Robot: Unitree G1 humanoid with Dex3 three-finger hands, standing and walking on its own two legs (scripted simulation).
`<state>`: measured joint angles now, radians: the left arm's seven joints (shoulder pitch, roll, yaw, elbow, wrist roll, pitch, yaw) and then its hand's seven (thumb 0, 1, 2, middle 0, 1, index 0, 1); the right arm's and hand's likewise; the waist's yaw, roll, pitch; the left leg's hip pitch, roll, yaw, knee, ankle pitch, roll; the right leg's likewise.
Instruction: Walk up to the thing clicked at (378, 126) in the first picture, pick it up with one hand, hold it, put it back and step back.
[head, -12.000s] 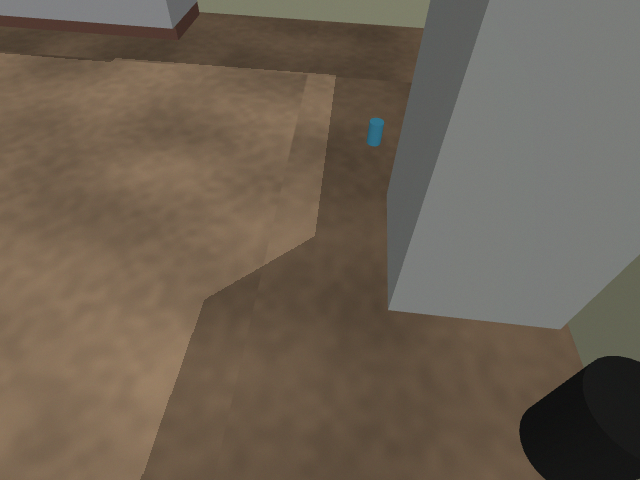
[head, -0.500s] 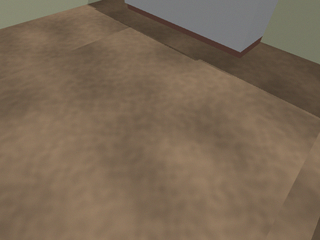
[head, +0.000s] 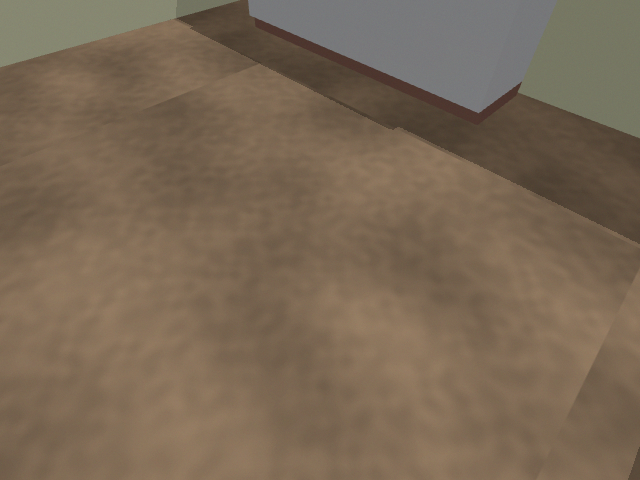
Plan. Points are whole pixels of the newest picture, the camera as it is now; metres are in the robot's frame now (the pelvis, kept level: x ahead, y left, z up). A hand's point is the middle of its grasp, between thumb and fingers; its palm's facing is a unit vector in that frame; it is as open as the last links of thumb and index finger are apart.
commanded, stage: stand
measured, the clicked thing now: out of the picture +0.35 -1.27 -0.72
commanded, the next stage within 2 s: walk up in 0.14 s
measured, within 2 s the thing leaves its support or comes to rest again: neither
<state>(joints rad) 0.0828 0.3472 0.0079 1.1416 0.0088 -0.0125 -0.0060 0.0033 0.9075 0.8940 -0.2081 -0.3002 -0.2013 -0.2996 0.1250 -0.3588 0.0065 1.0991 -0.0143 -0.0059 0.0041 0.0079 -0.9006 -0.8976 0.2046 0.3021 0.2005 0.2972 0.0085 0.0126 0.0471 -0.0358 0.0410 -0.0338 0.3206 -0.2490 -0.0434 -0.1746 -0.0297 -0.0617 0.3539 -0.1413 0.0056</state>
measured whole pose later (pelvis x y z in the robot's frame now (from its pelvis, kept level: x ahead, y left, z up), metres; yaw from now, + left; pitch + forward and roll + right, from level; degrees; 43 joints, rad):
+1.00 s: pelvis +0.27 -0.01 -0.01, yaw -4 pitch -3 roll +1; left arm 0.18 0.36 0.05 0.89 -0.01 -0.08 -0.06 0.00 0.91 0.89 -0.21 -0.30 -0.20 -0.30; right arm 0.29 -0.41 -0.05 0.91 0.00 -0.04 0.04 0.01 -0.90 -0.90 0.21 0.30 0.20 0.30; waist 0.02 0.04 0.10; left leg -0.34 0.04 0.00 1.15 -0.40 0.04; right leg -0.26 -0.03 -0.05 0.54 -0.24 -0.03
